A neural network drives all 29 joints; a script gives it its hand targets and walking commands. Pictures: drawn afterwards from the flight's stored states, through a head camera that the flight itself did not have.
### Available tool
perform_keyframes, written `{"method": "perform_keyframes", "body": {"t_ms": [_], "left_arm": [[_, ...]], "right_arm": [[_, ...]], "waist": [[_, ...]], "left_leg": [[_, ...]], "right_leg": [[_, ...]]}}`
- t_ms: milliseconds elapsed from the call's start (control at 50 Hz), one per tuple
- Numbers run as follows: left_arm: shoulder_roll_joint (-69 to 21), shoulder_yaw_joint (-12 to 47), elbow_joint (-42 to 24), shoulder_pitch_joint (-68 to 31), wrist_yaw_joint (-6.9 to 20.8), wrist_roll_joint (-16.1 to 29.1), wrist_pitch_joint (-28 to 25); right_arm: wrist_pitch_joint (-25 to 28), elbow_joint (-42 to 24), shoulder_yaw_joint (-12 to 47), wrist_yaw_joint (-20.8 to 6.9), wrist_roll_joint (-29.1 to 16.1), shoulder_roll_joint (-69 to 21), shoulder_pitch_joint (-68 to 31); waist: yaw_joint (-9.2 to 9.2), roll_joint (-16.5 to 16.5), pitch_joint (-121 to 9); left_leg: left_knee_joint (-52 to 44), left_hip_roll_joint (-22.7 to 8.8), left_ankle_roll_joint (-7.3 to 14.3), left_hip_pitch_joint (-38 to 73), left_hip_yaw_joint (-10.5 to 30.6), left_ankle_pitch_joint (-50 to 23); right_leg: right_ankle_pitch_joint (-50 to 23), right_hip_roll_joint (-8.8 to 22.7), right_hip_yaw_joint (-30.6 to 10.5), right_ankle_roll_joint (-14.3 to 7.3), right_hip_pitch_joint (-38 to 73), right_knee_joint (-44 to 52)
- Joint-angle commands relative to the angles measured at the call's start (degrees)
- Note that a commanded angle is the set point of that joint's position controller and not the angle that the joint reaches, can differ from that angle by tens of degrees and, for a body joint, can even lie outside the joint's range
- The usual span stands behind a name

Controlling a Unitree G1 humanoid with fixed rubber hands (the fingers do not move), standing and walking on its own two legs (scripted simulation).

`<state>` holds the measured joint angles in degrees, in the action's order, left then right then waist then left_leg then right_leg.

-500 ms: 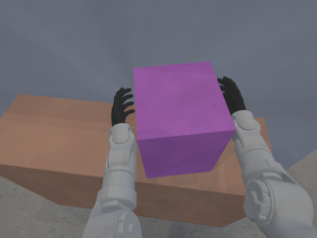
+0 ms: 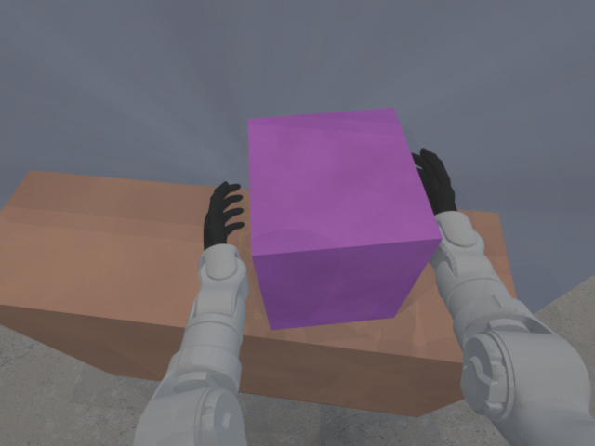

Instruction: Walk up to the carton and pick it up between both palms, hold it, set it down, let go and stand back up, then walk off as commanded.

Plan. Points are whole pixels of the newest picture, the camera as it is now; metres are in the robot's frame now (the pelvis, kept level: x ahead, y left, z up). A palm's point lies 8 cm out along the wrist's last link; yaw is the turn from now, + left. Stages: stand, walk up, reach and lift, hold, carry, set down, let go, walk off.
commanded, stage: set down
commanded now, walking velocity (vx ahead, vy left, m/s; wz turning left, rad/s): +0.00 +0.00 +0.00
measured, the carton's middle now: (327, 227) +0.43 +0.01 +0.01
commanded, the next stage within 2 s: none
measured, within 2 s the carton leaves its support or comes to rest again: neither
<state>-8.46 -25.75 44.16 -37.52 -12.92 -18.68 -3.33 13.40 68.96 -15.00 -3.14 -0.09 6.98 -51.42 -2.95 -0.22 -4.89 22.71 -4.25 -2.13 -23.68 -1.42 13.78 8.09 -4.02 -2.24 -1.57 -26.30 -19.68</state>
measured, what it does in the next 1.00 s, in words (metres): shifts its weight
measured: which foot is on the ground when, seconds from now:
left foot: down 0.00-1.00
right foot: down 0.00-1.00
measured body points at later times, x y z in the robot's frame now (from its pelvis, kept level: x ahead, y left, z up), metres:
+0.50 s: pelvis -0.03 -0.01 +0.00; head +0.05 -0.01 +0.44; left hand +0.37 +0.17 +0.04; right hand +0.43 -0.17 +0.04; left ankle -0.05 +0.14 -0.74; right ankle +0.00 -0.10 -0.74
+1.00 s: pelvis -0.05 -0.02 +0.00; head +0.00 -0.03 +0.44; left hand +0.33 +0.15 +0.03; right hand +0.37 -0.21 +0.04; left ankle -0.05 +0.14 -0.74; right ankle +0.00 -0.10 -0.74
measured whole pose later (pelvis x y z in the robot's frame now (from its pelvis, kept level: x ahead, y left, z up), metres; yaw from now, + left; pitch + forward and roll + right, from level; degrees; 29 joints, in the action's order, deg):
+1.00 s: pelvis -0.05 -0.02 +0.00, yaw +0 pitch +13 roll +1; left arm -4.1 -14.7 46.7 -32.1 -13.7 -6.7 -7.7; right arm 12.8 60.1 1.3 -5.1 -16.7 17.6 -38.4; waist -4.3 -0.2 -7.2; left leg 22.7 -4.1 -2.8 -26.5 -1.4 9.3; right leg 5.3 -4.1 -2.2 -2.8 -30.8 -23.0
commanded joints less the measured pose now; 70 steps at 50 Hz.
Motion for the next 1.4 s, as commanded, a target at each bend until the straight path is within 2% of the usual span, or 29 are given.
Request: {"method": "perform_keyframes", "body": {"t_ms": [0,40,100,200,240,320,380,400,440,460,480,500,560,700,720,780,820,880,900,940,960,980,1000,1080,1160,1200,1220,1320,1380], "left_arm": [[5.9,12.18,-0.45,-25.84,-1.96,11.71,-6.36],[5.8,13.34,-0.12,-24.94,-1.76,13.3,-7.1],[5.92,14.26,-0.4,-21.59,-1.11,14.07,-7.24],[6.97,13.97,0.11,-18.08,0.06,14.23,-7.12],[9.03,12.31,1.25,-17.55,0.44,13.93,-7.13],[7.75,13.63,-2.53,-12.23,0.71,14.21,-7.44],[8.68,13.92,-1.02,-13.36,0.69,14.92,-8.02],[8.16,14.14,-3.0,-10.44,0.71,15.05,-8.0],[7.73,15.37,-2.87,-10.56,0.6,15.49,-8.06],[8.16,15.61,-2.06,-11.59,0.49,15.64,-7.99],[6.65,16.36,-3.8,-7.55,0.51,15.64,-7.43],[8.07,15.72,-2.23,-9.33,0.46,15.39,-7.28],[7.76,15.99,-4.01,-7.35,0.2,15.63,-6.96],[8.91,17.26,-6.88,-10.14,-1.73,17.58,-6.7],[8.04,18.36,-7.47,-9.09,-1.78,17.84,-6.68],[8.71,18.28,-6.88,-6.66,-2.15,18.19,-6.05],[8.46,19.23,-8.36,-8.18,-2.31,18.25,-5.75],[8.82,18.45,-8.22,-6.83,-2.24,18.01,-5.49],[8.57,18.13,-10.33,-3.39,-2.21,17.77,-5.61],[7.89,18.7,-13.21,-1.55,-1.96,17.52,-5.96],[7.88,18.29,-13.08,-0.95,-1.78,17.4,-6.3],[7.19,18.74,-14.24,4.09,-1.38,17.02,-6.45],[7.44,18.95,-14.33,1.52,-1.12,17.16,-6.77],[6.78,19.71,-17.7,7.81,-0.16,17.03,-7.7],[6.71,21.98,-20.88,9.74,-0.37,17.62,-8.31],[6.01,23.42,-23.34,11.74,-0.86,18.05,-8.3],[6.6,23.28,-21.53,8.69,-0.9,18.08,-7.99],[5.35,25.49,-23.94,10.02,-2.58,18.71,-6.02],[3.91,26.49,-25.44,14.85,-2.89,18.37,-4.47]], "right_arm": [[3.28,-8.88,14.77,2.32,-8.06,11.72,-26.9],[3.27,-8.74,15.69,2.36,-9.21,12.42,-25.94],[2.77,-6.5,16.4,2.14,-10.51,14.57,-22.71],[3.11,-6.63,18.11,2.0,-11.94,15.27,-19.94],[3.41,-7.82,19.35,2.06,-13.08,15.44,-19.83],[4.22,-9.31,21.7,1.39,-15.23,15.86,-15.65],[4.18,-10.27,22.22,0.94,-16.39,17.14,-17.76],[4.76,-12.78,22.77,1.06,-16.69,17.02,-14.96],[4.84,-13.08,23.09,0.69,-17.12,18.11,-15.47],[4.53,-12.51,22.67,0.46,-17.21,18.91,-16.14],[4.72,-13.31,23.12,0.33,-17.41,18.93,-12.48],[4.23,-12.44,23.0,0.26,-17.59,19.36,-13.99],[3.89,-14.38,23.03,0.08,-17.84,19.88,-11.49],[1.89,-15.78,22.36,-1.72,-18.7,20.76,-12.51],[1.76,-16.79,22.67,-1.83,-18.56,20.3,-11.5],[0.79,-15.69,23.01,-2.51,-18.39,20.44,-8.84],[0.51,-15.83,22.27,-2.92,-18.18,20.79,-9.46],[0.36,-16.13,22.37,-3.23,-17.63,20.89,-8.16],[0.58,-17.51,22.84,-3.15,-17.93,20.23,-4.06],[1.78,-19.4,22.46,-3.2,-18.17,21.17,-2.66],[2.28,-19.71,22.69,-3.19,-18.34,21.25,-2.48],[2.9,-20.99,23.8,-2.95,-18.72,20.85,2.15],[3.32,-20.99,23.6,-2.96,-18.92,21.16,-0.43],[5.26,-25.34,24.69,-2.76,-20.23,20.73,5.86],[6.35,-26.36,22.53,-3.14,-20.06,22.39,8.91],[6.55,-26.58,22.04,-3.68,-20.24,23.29,11.45],[6.17,-25.6,21.03,-3.87,-19.61,23.2,9.02],[5.15,-25.51,18.07,-5.82,-19.15,25.18,11.65],[4.62,-26.69,18.22,-6.65,-19.2,24.84,16.88]], "waist": [[-8.41,-1.43,-41.55],[-8.3,-2.13,-42.18],[-6.31,-1.98,-42.32],[-6.52,-2.15,-40.25],[-7.81,-3.8,-39.2],[-7.45,-3.35,-39.6],[-7.3,-3.11,-38.48],[-7.21,-3.72,-39.65],[-6.77,-3.21,-39.19],[-6.54,-3.1,-37.81],[-5.88,-3.05,-37.81],[-6.43,-3.17,-35.58],[-6.11,-4.09,-34.74],[-7.25,-4.85,-29.24],[-6.59,-5.13,-29.55],[-6.98,-5.59,-25.05],[-6.34,-5.38,-25.2],[-6.53,-6.44,-23.83],[-6.6,-7.37,-24.45],[-5.68,-6.85,-26.57],[-5.99,-6.76,-26.72],[-5.78,-7.68,-26.9],[-5.49,-7.26,-26.96],[-4.88,-7.98,-26.75],[-2.96,-7.27,-23.8],[-2.53,-5.84,-22.46],[-2.6,-6.07,-20.23],[-1.92,-6.94,-15.3],[-1.84,-7.95,-13.55]], "left_leg": [[4.94,2.84,-1.76,-2.14,-6.38,-32.45],[4.22,3.4,-1.54,-6.72,-6.68,-30.18],[4.85,2.73,-2.2,-3.16,-5.46,-32.44],[4.08,2.94,-2.09,-4.23,-5.09,-30.93],[3.34,3.38,-1.41,-6.19,-5.72,-29.07],[2.78,3.34,-1.21,-4.64,-5.14,-30.71],[2.5,3.23,-1.11,-3.69,-4.9,-27.57],[2.7,3.14,-1.02,-2.64,-4.66,-29.19],[2.34,3.13,-1.09,-1.67,-4.25,-28.1],[2.05,3.01,-1.11,-1.57,-4.35,-25.99],[2.21,2.83,-1.21,0.26,-3.87,-27.71],[1.63,2.95,-0.92,0.13,-3.94,-24.73],[0.86,2.94,-0.53,0.52,-3.9,-22.6],[-1.06,2.69,0.41,2.08,-4.21,-11.73],[-0.99,2.74,0.44,2.43,-4.01,-11.4],[-1.42,2.82,0.82,2.8,-4.04,-9.06],[-2.04,2.8,0.84,3.14,-3.81,-7.19],[-2.66,2.99,1.2,2.41,-3.89,-6.19],[-2.53,3.05,1.34,3.36,-3.85,-8.3],[-2.85,3.05,1.09,4.25,-3.56,-10.91],[-3.03,3.16,1.12,3.72,-3.58,-11.64],[-2.77,3.22,1.21,4.77,-3.26,-14.2],[-3.08,3.43,1.17,4.38,-3.39,-13.67],[-3.03,3.79,1.32,5.17,-2.72,-17.24],[-3.57,3.57,0.99,6.54,-2.01,-16.05],[-3.74,3.41,0.71,8.61,-1.72,-16.29],[-4.28,3.47,0.91,7.28,-1.96,-12.01],[-5.86,2.95,1.34,8.2,-1.55,-3.62],[-6.36,3.08,1.84,8.89,-1.21,-2.13]], "right_leg": [[-39.67,-0.63,0.27,0.01,26.64,-8.65],[-41.16,-0.07,-0.02,0.1,28.95,-9.44],[-40.07,-0.97,0.72,0.12,27.4,-8.97],[-38.98,-0.61,0.47,0.25,28.22,-8.57],[-39.81,-0.04,-0.21,0.96,30.96,-8.79],[-41.98,0.13,-0.41,1.05,33.5,-8.93],[-36.01,0.17,-0.03,0.92,30.88,-8.16],[-37.97,0.0,-0.12,0.96,32.24,-8.22],[-35.3,-0.08,0.08,0.76,30.68,-7.56],[-31.81,-0.11,0.34,0.61,28.96,-7.0],[-32.52,-0.32,0.48,0.29,29.42,-6.67],[-28.14,-0.27,0.43,0.3,27.71,-6.02],[-24.82,-0.16,0.31,0.23,28.08,-5.27],[-5.28,0.26,0.79,-0.44,21.08,-2.89],[-4.59,0.3,0.82,-0.47,20.87,-2.96],[-0.78,0.72,0.11,-0.78,20.32,-2.29],[1.38,0.74,0.12,-0.75,19.63,-2.2],[1.79,1.37,-0.79,-0.49,21.27,-2.05],[-1.12,1.54,-1.2,-0.28,24.03,-2.22],[-6.68,1.5,-0.94,0.08,26.36,-2.72],[-8.33,1.69,-1.19,0.19,27.76,-2.73],[-12.56,1.68,-1.32,0.47,30.13,-2.94],[-14.07,1.8,-1.3,0.7,30.41,-3.26],[-20.82,2.1,-1.8,1.29,34.73,-3.72],[-18.52,1.63,-0.9,0.52,32.78,-3.3],[-15.63,1.29,-0.36,-0.19,30.93,-2.26],[-10.34,1.38,-0.42,-0.46,28.53,-1.68],[2.5,1.37,0.01,-1.74,21.69,0.47],[5.13,1.84,-0.95,-1.88,22.01,1.32]]}}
